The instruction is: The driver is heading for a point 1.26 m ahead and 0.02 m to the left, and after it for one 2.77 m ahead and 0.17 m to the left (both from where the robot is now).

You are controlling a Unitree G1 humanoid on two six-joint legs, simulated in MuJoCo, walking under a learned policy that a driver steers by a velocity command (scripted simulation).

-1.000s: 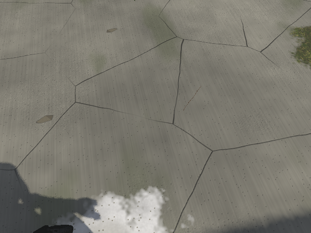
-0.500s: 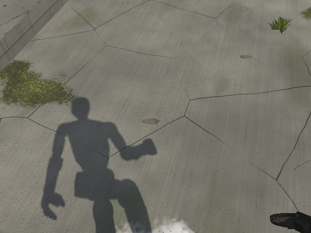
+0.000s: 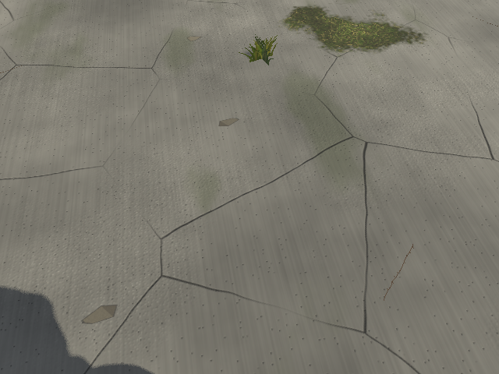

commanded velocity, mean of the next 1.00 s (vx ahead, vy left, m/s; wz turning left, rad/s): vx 1.00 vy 0.00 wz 0.21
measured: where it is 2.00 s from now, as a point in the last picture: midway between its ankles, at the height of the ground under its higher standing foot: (210, 107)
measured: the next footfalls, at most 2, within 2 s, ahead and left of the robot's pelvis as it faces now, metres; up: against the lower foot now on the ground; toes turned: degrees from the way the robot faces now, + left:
right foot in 0.02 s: +0.11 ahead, +0.00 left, -0.19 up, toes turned -4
left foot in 0.36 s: +0.54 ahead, +0.12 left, -0.19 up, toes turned -15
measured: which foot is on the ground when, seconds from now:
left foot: down 0.00-0.00, up 0.02-0.34, down 0.36-0.76, up 0.78-1.00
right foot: up 0.00-0.00, down 0.02-0.36, up 0.38-0.76, down 0.78-1.00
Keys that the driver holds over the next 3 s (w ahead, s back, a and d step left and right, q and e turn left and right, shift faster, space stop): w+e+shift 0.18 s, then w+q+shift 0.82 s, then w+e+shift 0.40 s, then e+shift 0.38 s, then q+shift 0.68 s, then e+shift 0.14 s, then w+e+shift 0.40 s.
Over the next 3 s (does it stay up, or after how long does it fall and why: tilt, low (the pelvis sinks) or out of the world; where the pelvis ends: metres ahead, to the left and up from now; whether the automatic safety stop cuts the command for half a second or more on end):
stays up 1.98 0.17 -0.05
